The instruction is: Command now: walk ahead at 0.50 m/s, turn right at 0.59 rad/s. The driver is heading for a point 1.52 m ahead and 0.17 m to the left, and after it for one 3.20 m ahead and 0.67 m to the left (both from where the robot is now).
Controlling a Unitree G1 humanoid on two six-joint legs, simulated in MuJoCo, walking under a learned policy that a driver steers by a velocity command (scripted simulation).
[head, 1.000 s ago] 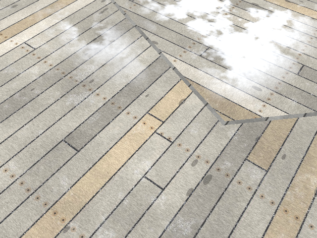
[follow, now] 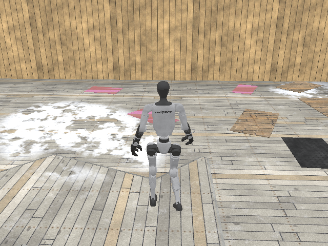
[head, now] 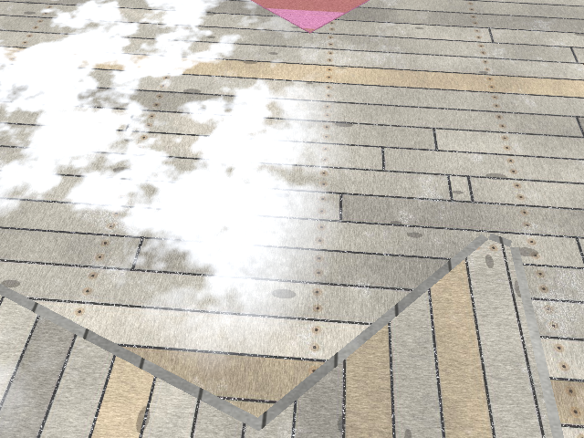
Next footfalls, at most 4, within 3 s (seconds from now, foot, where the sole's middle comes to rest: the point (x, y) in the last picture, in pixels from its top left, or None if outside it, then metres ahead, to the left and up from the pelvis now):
0.42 right None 0.37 -0.17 -0.76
0.94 left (298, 349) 0.70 0.03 -0.76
1.44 right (366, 258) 0.98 -0.15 -0.76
1.96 left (244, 209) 1.14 0.20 -0.76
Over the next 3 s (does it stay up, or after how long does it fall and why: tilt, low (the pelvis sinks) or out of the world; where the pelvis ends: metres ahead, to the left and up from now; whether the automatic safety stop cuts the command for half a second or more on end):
stays up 1.47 0.27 0.00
